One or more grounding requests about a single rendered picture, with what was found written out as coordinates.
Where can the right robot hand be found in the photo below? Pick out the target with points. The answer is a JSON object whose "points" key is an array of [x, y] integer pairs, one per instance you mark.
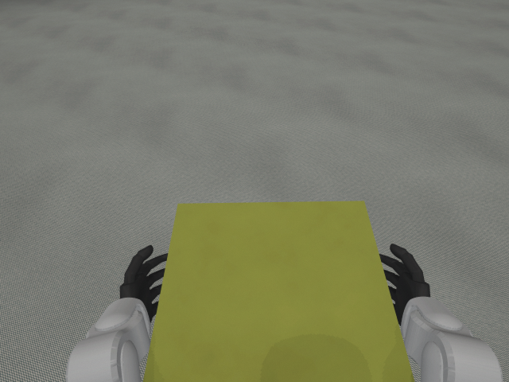
{"points": [[410, 281]]}

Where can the left robot hand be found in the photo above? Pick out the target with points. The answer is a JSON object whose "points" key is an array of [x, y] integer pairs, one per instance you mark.
{"points": [[136, 282]]}

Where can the robot left forearm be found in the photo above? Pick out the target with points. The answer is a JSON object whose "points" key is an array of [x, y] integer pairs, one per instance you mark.
{"points": [[114, 346]]}

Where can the robot right forearm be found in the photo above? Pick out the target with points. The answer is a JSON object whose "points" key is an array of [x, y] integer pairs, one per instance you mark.
{"points": [[444, 347]]}

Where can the carton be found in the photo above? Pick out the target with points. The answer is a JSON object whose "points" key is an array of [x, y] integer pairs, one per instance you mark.
{"points": [[275, 292]]}

